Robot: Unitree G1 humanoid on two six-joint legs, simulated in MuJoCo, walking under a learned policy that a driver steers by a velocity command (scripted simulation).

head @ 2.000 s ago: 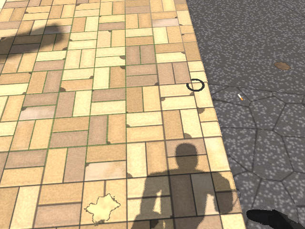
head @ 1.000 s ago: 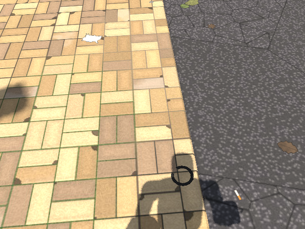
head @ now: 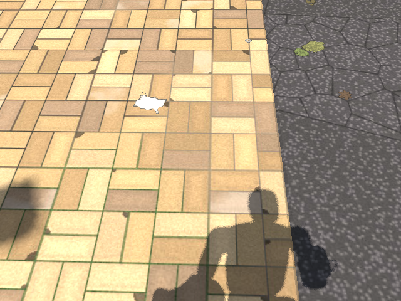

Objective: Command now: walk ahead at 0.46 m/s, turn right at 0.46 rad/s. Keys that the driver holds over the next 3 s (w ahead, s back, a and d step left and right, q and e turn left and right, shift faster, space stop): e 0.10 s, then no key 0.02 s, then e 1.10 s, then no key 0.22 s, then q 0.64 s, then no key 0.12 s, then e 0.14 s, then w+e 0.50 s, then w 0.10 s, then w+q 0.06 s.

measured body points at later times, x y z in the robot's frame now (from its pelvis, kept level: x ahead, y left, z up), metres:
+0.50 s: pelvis +0.16 +0.04 -0.01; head +0.20 +0.03 +0.44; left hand +0.38 +0.28 -0.11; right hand +0.22 -0.26 -0.11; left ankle +0.25 +0.13 -0.75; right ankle +0.15 -0.10 -0.69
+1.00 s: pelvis +0.17 +0.00 -0.01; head +0.18 -0.04 +0.44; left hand +0.46 +0.14 -0.08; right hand +0.15 -0.33 -0.12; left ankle +0.27 +0.12 -0.71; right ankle +0.14 -0.09 -0.75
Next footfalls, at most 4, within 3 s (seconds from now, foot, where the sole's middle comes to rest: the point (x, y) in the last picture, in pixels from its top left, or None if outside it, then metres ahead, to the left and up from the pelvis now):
0.20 left None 0.29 0.13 -0.78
0.64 right None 0.17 -0.11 -0.78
1.12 left None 0.29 0.08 -0.78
1.50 right None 0.09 -0.10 -0.78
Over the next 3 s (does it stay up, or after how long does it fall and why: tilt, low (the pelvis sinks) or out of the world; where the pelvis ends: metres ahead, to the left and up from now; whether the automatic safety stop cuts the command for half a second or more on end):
stays up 0.33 -0.15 -0.01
